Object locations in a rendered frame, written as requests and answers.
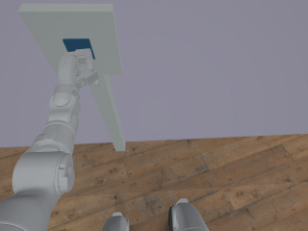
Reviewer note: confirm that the left robot shin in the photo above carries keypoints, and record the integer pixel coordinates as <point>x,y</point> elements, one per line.
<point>117,214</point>

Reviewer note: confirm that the robot left forearm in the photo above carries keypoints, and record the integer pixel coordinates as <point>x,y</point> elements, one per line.
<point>60,128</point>

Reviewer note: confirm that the panel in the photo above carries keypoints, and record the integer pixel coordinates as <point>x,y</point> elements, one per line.
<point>50,23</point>

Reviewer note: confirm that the button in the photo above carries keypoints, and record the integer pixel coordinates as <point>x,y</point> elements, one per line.
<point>73,44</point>

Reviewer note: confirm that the left robot thigh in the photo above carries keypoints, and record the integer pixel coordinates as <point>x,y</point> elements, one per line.
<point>116,223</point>

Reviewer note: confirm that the robot left hand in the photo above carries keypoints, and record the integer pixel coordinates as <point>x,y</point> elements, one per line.
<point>69,72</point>

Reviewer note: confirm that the left robot upper arm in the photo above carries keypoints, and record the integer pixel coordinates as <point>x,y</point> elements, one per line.
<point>40,179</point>

